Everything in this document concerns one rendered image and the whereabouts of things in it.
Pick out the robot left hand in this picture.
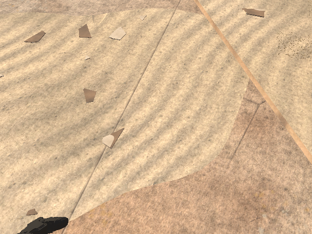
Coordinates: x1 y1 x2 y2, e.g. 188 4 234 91
17 216 68 234

